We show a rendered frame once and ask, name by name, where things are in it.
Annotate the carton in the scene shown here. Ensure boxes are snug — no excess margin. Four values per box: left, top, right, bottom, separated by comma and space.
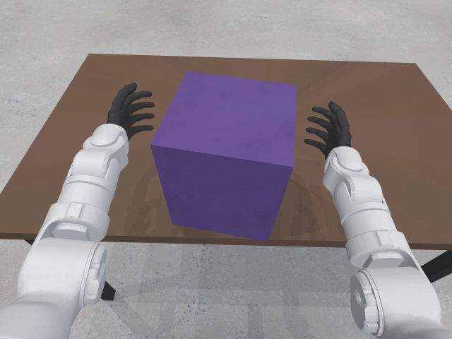
150, 71, 297, 242

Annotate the right robot forearm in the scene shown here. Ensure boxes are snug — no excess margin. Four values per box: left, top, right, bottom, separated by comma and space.
323, 146, 441, 322

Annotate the table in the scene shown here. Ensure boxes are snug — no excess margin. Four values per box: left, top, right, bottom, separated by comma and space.
0, 54, 452, 301

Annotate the robot right hand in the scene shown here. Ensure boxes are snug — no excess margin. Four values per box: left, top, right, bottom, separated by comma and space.
304, 102, 352, 159

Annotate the left robot upper arm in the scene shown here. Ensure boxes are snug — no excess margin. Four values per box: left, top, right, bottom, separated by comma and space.
0, 237, 107, 339

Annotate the robot left hand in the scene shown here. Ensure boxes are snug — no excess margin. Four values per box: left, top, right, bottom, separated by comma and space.
106, 83, 155, 140

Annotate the left robot forearm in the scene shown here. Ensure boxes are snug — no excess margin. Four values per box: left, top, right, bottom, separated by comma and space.
17, 124, 129, 297

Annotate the right robot upper arm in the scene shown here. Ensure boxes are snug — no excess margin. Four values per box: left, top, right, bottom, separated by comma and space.
350, 266, 452, 339

